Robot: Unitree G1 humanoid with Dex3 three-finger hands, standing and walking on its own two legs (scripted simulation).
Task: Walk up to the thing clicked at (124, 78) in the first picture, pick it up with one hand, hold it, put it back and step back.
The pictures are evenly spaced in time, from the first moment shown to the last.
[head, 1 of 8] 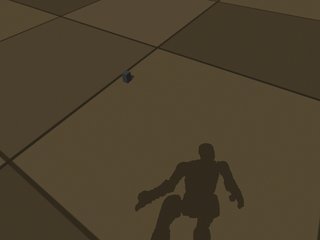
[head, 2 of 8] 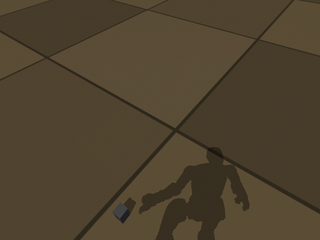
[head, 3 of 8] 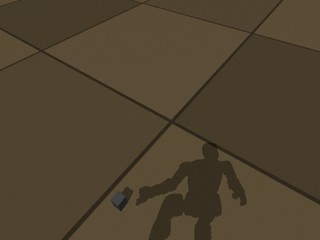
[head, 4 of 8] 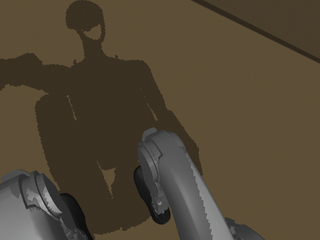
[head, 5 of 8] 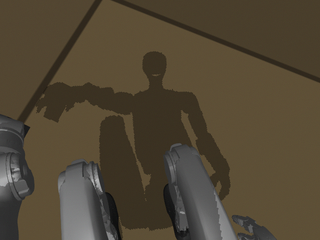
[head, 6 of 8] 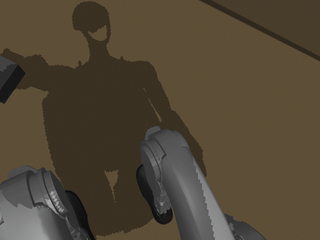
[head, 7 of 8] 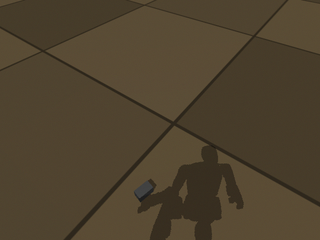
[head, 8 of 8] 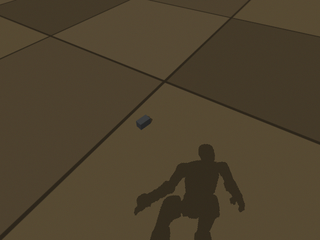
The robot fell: no
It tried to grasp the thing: yes
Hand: left
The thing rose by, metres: 0.65
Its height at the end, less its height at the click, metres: -0.02
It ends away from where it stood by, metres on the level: 0.15
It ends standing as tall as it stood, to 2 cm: no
